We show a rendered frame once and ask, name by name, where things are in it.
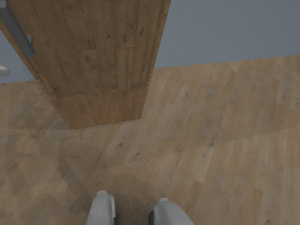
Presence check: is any left robot hand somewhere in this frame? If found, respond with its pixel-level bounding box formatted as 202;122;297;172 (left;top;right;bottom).
0;66;10;77

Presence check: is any robot right shin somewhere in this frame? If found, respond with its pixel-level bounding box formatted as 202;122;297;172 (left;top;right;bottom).
154;198;168;225

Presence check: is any cupboard door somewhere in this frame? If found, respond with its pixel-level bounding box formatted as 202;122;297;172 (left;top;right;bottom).
0;0;167;99

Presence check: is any handle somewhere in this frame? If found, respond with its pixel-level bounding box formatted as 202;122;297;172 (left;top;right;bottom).
0;0;36;57

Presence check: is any robot left thigh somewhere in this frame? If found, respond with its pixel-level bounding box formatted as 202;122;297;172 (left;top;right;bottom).
85;194;116;225

